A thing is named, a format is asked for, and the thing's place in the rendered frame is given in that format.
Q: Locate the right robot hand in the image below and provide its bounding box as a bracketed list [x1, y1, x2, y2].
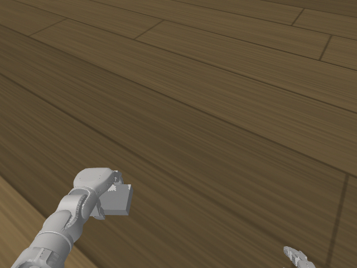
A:
[283, 246, 316, 268]

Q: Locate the left robot arm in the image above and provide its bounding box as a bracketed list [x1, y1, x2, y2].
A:
[11, 186, 98, 268]

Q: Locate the small box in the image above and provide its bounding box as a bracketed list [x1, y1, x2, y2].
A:
[99, 184, 133, 216]

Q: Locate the left robot hand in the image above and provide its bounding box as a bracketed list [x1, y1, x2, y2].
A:
[73, 167, 124, 220]

